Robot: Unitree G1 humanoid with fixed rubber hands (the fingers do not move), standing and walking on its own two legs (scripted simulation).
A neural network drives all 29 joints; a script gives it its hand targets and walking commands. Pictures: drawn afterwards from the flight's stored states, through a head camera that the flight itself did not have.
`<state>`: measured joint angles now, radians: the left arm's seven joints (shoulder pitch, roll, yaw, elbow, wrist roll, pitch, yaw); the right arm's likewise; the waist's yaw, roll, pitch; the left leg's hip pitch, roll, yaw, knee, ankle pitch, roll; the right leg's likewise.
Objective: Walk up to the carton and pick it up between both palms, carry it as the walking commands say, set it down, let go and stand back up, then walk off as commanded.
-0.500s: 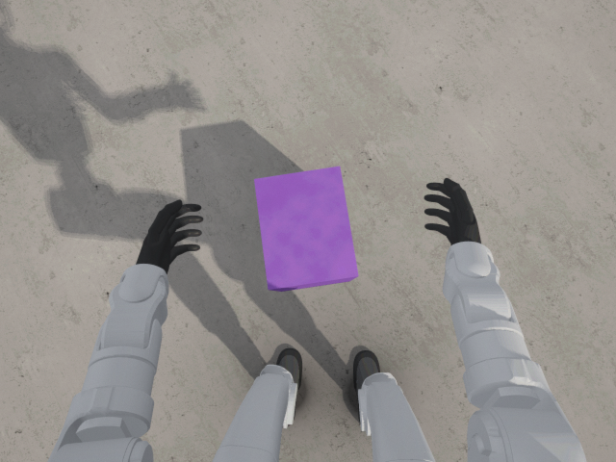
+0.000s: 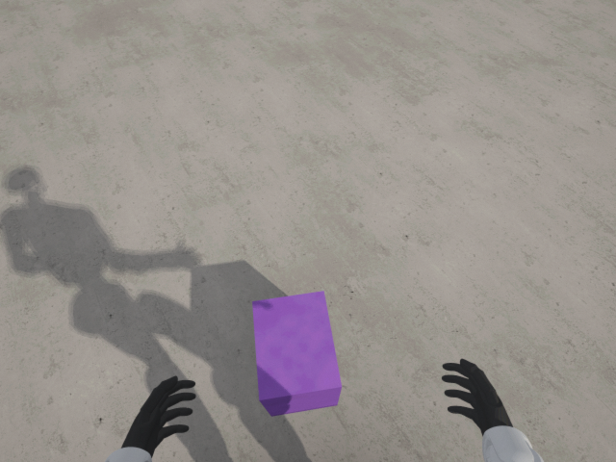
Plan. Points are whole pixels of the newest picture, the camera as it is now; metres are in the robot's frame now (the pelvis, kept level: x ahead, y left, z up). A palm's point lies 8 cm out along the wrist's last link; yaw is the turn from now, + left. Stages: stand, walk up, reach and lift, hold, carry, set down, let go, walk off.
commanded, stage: let go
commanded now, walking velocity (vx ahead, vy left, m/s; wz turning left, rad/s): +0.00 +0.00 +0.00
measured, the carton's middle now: (296, 355) +0.42 +0.07 -0.64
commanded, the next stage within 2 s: stand in 0.48 s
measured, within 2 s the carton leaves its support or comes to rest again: neither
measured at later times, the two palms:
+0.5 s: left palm out of the picture +0.14 +0.24 -0.07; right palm out of the picture +0.14 -0.22 -0.08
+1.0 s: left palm out of the picture +0.11 +0.30 -0.10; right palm out of the picture +0.07 -0.26 -0.10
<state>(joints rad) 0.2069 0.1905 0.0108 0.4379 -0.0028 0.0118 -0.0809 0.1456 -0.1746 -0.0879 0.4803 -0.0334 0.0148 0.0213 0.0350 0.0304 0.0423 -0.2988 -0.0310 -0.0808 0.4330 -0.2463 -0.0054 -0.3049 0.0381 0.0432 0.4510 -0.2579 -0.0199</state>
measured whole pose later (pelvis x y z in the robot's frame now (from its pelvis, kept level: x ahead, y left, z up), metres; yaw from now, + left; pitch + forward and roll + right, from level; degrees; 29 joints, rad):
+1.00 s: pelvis +0.00 +0.03 +0.00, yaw -2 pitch -1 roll +0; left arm 0.25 0.31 0.02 0.83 0.03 -0.01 0.01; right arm 0.29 -0.31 -0.05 0.81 -0.04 -0.01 -0.01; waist -0.01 -0.01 -0.07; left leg -0.17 -0.05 -0.03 0.50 -0.31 0.03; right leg -0.18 0.03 0.09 0.49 -0.30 0.01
